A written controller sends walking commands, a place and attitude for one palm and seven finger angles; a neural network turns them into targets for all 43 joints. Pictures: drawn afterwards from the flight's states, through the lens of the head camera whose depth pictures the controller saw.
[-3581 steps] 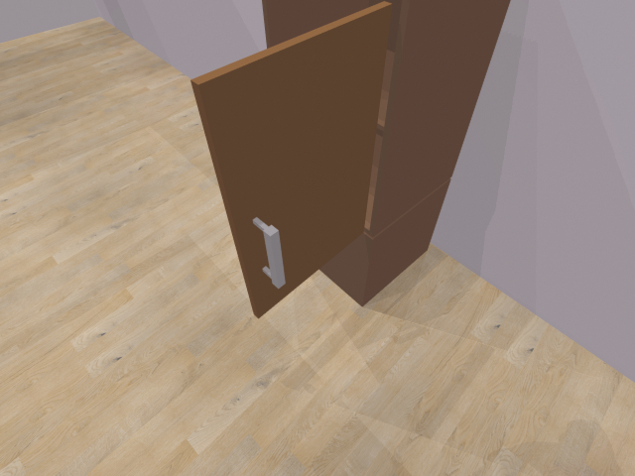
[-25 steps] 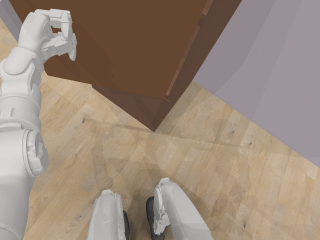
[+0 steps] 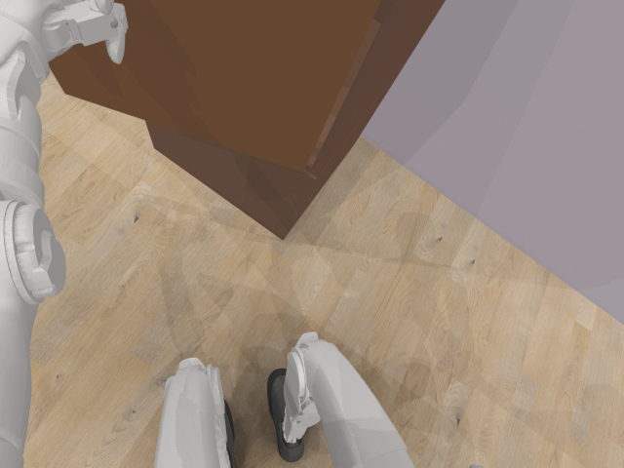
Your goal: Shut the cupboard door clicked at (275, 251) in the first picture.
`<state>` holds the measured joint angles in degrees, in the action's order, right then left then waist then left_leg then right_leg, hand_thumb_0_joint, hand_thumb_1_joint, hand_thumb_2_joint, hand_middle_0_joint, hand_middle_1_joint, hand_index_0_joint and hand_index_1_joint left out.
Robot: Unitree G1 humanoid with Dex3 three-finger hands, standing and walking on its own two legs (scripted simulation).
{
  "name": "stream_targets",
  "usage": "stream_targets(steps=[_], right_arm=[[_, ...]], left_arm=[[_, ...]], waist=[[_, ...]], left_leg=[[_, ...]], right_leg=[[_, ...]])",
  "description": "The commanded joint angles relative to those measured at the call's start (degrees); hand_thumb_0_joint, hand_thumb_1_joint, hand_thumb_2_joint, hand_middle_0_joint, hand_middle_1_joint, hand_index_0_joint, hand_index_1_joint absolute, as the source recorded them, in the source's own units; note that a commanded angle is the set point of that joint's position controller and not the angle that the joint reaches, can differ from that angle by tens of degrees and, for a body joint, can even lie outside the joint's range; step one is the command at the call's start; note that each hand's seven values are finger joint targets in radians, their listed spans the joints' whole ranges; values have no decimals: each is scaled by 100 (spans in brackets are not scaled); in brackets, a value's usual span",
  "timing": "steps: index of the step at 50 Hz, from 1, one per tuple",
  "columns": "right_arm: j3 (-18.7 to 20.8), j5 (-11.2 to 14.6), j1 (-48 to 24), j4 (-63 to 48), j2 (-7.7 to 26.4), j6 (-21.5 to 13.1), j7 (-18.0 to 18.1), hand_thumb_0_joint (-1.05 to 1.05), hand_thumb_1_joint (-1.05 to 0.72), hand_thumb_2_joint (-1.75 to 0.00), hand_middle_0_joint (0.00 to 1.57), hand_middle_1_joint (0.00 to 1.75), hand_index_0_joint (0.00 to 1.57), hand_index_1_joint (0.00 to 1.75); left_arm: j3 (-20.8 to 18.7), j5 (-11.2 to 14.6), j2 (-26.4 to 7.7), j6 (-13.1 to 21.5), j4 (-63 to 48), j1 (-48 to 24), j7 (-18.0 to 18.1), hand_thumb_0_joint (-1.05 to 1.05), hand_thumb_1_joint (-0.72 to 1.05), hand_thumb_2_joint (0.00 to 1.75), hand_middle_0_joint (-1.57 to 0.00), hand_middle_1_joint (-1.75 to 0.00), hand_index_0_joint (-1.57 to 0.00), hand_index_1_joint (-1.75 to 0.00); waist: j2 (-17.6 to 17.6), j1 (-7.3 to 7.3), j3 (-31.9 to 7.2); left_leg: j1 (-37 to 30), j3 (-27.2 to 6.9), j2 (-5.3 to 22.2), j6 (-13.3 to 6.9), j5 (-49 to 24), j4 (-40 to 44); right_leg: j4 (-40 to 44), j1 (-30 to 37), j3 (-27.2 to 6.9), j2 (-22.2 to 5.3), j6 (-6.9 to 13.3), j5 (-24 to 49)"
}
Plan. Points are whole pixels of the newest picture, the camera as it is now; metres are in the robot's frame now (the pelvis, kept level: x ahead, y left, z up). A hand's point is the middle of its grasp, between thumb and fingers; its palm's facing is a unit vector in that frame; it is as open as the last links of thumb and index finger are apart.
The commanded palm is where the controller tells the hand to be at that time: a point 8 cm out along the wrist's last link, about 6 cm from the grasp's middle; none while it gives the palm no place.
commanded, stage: pull the fist back off the door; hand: left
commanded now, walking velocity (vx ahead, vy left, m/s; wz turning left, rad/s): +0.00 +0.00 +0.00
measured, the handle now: out of the picture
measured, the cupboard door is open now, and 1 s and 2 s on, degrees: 20 15 15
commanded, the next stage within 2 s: draw the hand back to the body in 0.96 s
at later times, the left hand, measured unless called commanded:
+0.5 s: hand (146, 17) +0.59 +0.11 +0.08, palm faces +0.04 -1.00 +0.01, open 3.1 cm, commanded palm +0.56 +0.14 +0.07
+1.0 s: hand (150, 81) +0.52 +0.11 +0.07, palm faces +0.01 -1.00 -0.05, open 3.1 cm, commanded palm +0.50 +0.16 +0.07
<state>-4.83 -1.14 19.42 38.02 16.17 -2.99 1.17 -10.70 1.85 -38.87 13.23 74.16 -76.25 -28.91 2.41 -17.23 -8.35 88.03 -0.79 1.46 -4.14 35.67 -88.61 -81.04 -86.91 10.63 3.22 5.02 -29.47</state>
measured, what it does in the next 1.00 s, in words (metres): stands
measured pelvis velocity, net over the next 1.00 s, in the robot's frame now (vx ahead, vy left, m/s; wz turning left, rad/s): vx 0.01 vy -0.01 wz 0.05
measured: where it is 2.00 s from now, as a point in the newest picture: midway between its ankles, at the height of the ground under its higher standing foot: (255, 446)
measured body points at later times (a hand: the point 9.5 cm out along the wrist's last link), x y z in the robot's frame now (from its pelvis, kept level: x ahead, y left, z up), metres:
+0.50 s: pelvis +0.01 +0.00 +0.03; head +0.20 +0.02 +0.43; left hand +0.58 +0.16 +0.08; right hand -0.04 -0.23 -0.08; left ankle +0.03 +0.08 -0.56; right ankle +0.06 -0.08 -0.56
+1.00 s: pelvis +0.01 -0.01 +0.04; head +0.17 +0.01 +0.46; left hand +0.51 +0.16 +0.08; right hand +0.08 -0.28 -0.08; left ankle +0.03 +0.08 -0.56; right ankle +0.06 -0.08 -0.56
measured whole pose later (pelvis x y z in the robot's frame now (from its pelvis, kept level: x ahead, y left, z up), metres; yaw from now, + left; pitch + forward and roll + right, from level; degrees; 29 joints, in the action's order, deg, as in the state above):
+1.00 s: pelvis +0.01 -0.01 +0.04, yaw +3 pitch +29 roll -2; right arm -0.3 -2.6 15.7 35.5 15.7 2.6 -4.9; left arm -12.4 0.4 -16.7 32.3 68.8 -52.7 1.1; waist 2.4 -10.8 -10.4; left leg 74.6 1.0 0.0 -2.9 34.1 -79.4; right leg -75.3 -75.2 8.0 2.5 5.4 -29.6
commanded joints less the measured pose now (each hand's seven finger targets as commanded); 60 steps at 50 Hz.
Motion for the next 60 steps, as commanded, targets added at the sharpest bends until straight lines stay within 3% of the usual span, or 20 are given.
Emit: stream_targets(steps=[1, 4, 5, 8, 10, 13, 15, 17, 21, 24, 28, 32, 36, 40, 42, 48, 51, 54, 56, 60], right_arm=[[447, -17, 1398, 44, 1285, -114, 82, 0, -90, -90, 20, 30, 20, 30], [455, -35, 1451, 74, 1273, -160, 68, 0, -90, -90, 20, 30, 20, 30], [339, -235, 1886, -247, 1181, -158, 7, 0, -90, -90, 20, 30, 20, 30], [386, -325, 1829, -313, 1067, -77, -289, 0, -90, -90, 20, 30, 20, 30], [443, -440, 1893, -361, 1043, -45, -460, 0, -90, -90, 20, 30, 20, 30], [582, -511, 1979, -250, 1041, 62, -746, 0, -90, -90, 20, 30, 20, 30], [634, -470, 2022, -214, 1084, 170, -806, 0, -90, -90, 20, 30, 20, 30], [631, -395, 2031, -214, 1078, 244, -788, 0, -90, -90, 20, 30, 20, 30], [552, -290, 1935, -317, 1009, 274, -700, 0, -90, -90, 20, 30, 20, 30], [545, -285, 1803, -421, 939, 258, -704, 0, -90, -90, 20, 30, 20, 30], [615, -273, 1690, -414, 889, 317, -762, 0, -90, -90, 20, 30, 20, 30], [723, -182, 1548, -440, 903, 381, -732, 0, -90, -90, 20, 30, 20, 30], [784, -136, 1351, -421, 908, 390, -647, 0, -90, -90, 20, 30, 20, 30], [855, -181, 1179, -392, 879, 334, -607, 0, -90, -90, 20, 30, 20, 30], [873, -190, 1120, -342, 872, 345, -615, 0, -90, -90, 20, 30, 20, 30], [782, -132, 923, -371, 865, 554, -574, 0, -90, -90, 20, 30, 20, 30], [746, -127, 809, -499, 846, 526, -520, 0, -90, -90, 20, 30, 20, 30], [738, -155, 794, -559, 796, 448, -537, 0, -90, -90, 20, 30, 20, 30], [771, -124, 758, -682, 821, 471, -555, 0, -90, -90, 20, 30, 20, 30], [825, 63, 702, -994, 766, 544, -569, 0, -90, -90, 20, 30, 20, 30]], left_arm=[[32, 38, -305, 234, -1187, -3386, -83, 0, 90, 90, -130, -150, -130, -150], [28, -6, -391, 212, -1371, -3605, -84, 0, 90, 90, -130, -150, -130, -150], [-1314, 456, -709, 167, -1388, -3482, 1071, 0, 90, 90, -130, -150, -130, -150], [-1072, 314, 96, 205, -1158, -2796, 2244, 0, 90, 90, -130, -150, -130, -150], [-1092, 80, 258, 588, -1512, -2613, 2953, 0, 90, 90, -130, -150, -130, -150], [-664, -750, 276, 1204, -1972, -2545, 3479, 0, 90, 90, -130, -150, -130, -150], [-641, -886, 169, 1394, -1932, -2475, 3406, 0, 90, 90, -130, -150, -130, -150], [-884, -695, -38, 1380, -1771, -2501, 3201, 0, 90, 90, -130, -150, -130, -150], [-1300, -298, -252, 1311, -1365, -2015, 2947, 0, 90, 90, -130, -150, -130, -150], [-1436, -294, -231, 1550, -1329, -1246, 2959, 0, 90, 90, -130, -150, -130, -150], [-979, -337, 451, 1765, -1040, -337, 2917, 0, 90, 90, -130, -150, -130, -150], [-686, -58, 962, 1791, -1251, -60, 2690, 0, 90, 90, -130, -150, -130, -150], [-503, 162, 1159, 2012, -1855, -569, 2662, 0, 90, 90, -130, -150, -130, -150], [-321, 106, 1210, 2564, -2838, -973, 2830, 0, 90, 90, -130, -150, -130, -150], [-290, 57, 1308, 2647, -2687, -564, 2897, 0, 90, 90, -130, -150, -130, -150], [-286, -162, 1356, 2128, -1253, 6, 3089, 0, 90, 90, -130, -150, -130, -150], [-619, -14, 1063, 2126, -1349, -99, 3112, 0, 90, 90, -130, -150, -130, -150], [-506, 69, 1247, 2366, -1644, -100, 3003, 0, 90, 90, -130, -150, -130, -150], [-782, 62, 832, 2509, -2272, 343, 2905, 0, 90, 90, -130, -150, -130, -150], [-509, 262, 1109, 2259, -3428, 1596, 2629, 0, 90, 90, -130, -150, -130, -150]], waist=[[1765, -564, -3428], [1893, -556, -3659], [1975, -248, -3683], [1557, -211, -3513], [1710, -88, -3712], [2102, -73, -4093], [1859, -134, -4213], [1368, -174, -4152], [928, 1, -3722], [842, 243, -3480], [494, 239, -2860], [331, 265, -2902], [463, 207, -3044], [1247, 361, -4033], [1173, 408, -4088], [122, 272, -2555], [55, 386, -2889], [268, 449, -3289], [544, 795, -3928], [664, 1114, -4488]], left_leg=[[-3415, -838, 38, 84, -2439, 800], [-3537, -829, 37, 81, -2605, 760], [-3291, -911, 121, 139, -2621, 927], [-3199, -977, 161, 234, -2506, 1109], [-3466, -1009, 184, 295, -2723, 1190], [-4064, -1057, 209, 419, -3126, 1218], [-4009, -1000, 168, 385, -3149, 1247], [-3420, -803, 78, 263, -2710, 1333], [-2608, -574, -23, 185, -2165, 1520], [-2449, -449, -34, 172, -2112, 1585], [-2251, -347, -54, 173, -2058, 1629], [-2389, -301, -108, 179, -1940, 1691], [-2682, -327, -134, 176, -1779, 1686], [-3742, -446, -149, 258, -2421, 1662], [-3943, -472, -138, 299, -2703, 1653], [-2454, -266, -208, 180, -1626, 1747], [-2199, -182, -240, 161, -1629, 1661], [-2430, -203, -245, 173, -1922, 1635], [-2975, -186, -233, 222, -2330, 1789], [-4095, -163, -204, 286, -2976, 2315]], right_leg=[[907, 951, -754, 107, -197, 1167], [847, 988, -743, 122, -175, 1260], [870, 1182, -761, 60, -188, 1331], [917, 1329, -738, 23, -256, 1245], [924, 1294, -730, 14, -287, 1320], [929, 1277, -747, -4, -277, 1462], [1015, 1672, -804, 10, -284, 1632], [1180, 2425, -901, 29, -319, 1731], [1402, 3153, -1096, 7, -336, 1652], [1416, 3271, -1144, 1, -306, 1671], [1496, 3275, -1180, -20, -320, 1769], [1605, 3379, -1225, -60, -339, 1755], [1651, 3211, -1255, -95, -360, 1550], [1415, 3060, -1188, -116, -316, 1959], [1374, 3043, -1133, -104, -321, 2120], [1680, 3321, -1261, -120, -381, 1487], [1668, 3696, -1423, -152, -370, 1598], [1498, 3762, -1402, -145, -344, 1961], [1478, 4162, -1395, -147, -327, 2352], [1796, 4827, -1279, -120, -344, 2911]])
